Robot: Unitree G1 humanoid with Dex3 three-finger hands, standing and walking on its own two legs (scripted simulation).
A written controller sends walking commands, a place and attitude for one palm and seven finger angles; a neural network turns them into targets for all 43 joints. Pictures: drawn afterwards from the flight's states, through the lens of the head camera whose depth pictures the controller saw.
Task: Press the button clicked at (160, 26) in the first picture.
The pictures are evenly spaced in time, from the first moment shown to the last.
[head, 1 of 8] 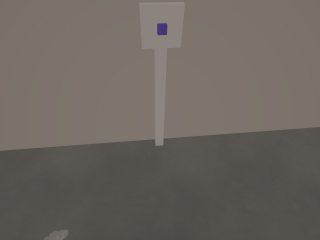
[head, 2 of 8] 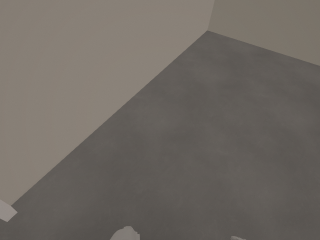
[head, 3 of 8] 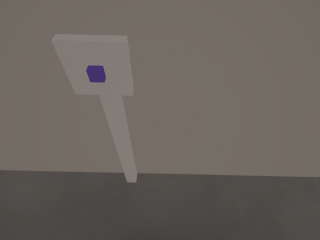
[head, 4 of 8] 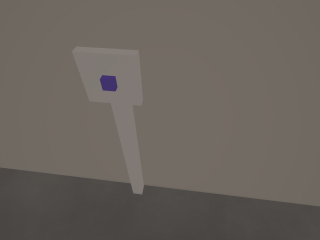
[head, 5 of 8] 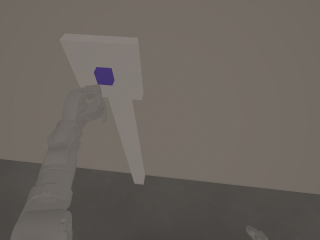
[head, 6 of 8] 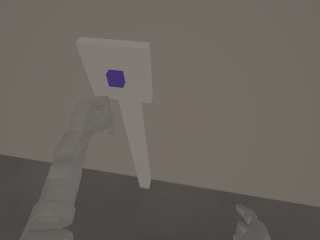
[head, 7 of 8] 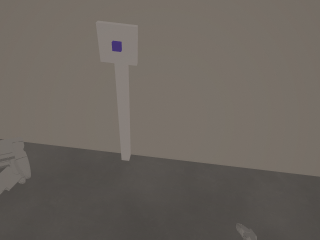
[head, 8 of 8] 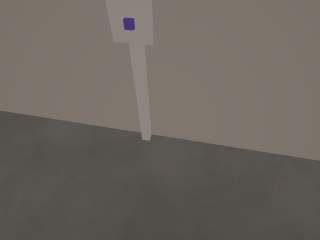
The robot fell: no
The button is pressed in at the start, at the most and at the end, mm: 0 7 0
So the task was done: yes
